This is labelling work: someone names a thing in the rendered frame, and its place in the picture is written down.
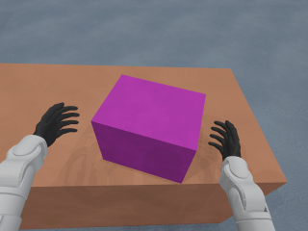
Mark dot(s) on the right robot forearm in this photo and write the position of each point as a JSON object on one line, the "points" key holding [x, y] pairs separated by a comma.
{"points": [[247, 201]]}

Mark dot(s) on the left robot forearm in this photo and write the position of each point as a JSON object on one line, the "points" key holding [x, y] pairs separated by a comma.
{"points": [[17, 174]]}

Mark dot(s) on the carton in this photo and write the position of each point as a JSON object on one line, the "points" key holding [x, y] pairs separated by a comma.
{"points": [[150, 127]]}

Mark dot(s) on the robot left hand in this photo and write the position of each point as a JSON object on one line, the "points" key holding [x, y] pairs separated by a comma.
{"points": [[51, 124]]}

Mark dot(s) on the pedestal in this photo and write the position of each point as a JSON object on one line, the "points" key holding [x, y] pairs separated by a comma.
{"points": [[76, 188]]}

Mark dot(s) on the robot right hand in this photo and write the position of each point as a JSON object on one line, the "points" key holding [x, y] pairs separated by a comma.
{"points": [[230, 141]]}

